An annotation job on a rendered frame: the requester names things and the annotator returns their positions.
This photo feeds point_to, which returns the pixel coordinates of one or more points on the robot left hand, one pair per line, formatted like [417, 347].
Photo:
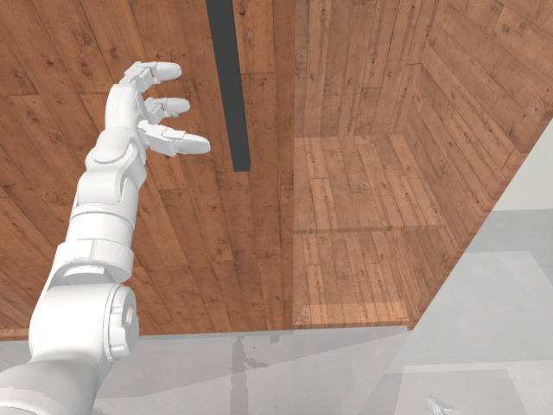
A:
[125, 108]

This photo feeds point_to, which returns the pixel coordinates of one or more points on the left robot upper arm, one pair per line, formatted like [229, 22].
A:
[78, 333]

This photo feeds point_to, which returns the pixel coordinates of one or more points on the wardrobe door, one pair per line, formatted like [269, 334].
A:
[14, 312]
[213, 248]

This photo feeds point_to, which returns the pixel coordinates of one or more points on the handle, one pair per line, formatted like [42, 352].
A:
[225, 47]

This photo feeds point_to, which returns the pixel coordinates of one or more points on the robot right hand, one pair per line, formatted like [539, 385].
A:
[438, 407]

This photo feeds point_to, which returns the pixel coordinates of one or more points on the left robot forearm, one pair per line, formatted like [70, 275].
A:
[97, 249]

